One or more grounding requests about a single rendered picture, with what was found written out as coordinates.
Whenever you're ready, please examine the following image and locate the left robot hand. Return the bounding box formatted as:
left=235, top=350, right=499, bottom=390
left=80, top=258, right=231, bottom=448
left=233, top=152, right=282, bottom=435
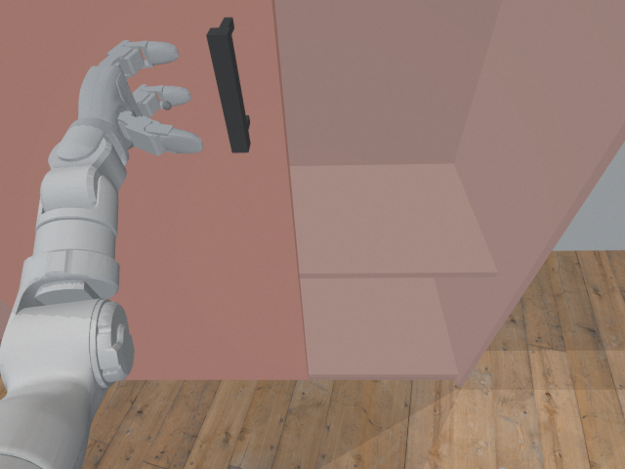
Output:
left=78, top=40, right=203, bottom=156

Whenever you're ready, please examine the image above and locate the left robot upper arm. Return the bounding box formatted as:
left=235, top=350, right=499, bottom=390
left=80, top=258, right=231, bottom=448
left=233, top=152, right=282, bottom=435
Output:
left=0, top=298, right=135, bottom=469

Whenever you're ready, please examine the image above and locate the left robot forearm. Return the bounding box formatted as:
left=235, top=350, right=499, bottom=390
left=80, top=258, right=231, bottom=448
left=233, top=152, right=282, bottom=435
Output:
left=0, top=117, right=129, bottom=392

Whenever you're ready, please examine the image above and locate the handle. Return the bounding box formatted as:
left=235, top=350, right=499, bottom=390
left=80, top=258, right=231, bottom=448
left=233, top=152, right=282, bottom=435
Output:
left=206, top=18, right=251, bottom=153

